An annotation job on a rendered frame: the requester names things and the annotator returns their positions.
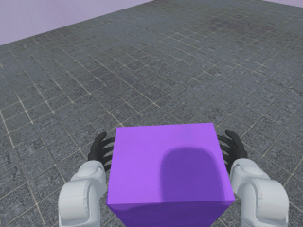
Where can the right robot forearm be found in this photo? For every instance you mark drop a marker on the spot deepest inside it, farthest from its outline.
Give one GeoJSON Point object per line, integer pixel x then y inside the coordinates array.
{"type": "Point", "coordinates": [264, 202]}

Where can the right robot hand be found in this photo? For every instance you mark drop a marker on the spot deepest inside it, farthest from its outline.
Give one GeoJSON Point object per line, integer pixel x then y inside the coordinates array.
{"type": "Point", "coordinates": [235, 150]}

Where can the left robot forearm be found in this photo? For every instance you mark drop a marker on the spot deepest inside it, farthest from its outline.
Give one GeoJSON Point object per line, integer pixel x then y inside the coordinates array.
{"type": "Point", "coordinates": [78, 202]}

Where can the left robot hand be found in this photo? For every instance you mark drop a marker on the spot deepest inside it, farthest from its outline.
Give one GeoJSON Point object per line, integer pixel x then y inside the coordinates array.
{"type": "Point", "coordinates": [97, 150]}

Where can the carton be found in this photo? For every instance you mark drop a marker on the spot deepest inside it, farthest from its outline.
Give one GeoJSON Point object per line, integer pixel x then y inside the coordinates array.
{"type": "Point", "coordinates": [168, 176]}

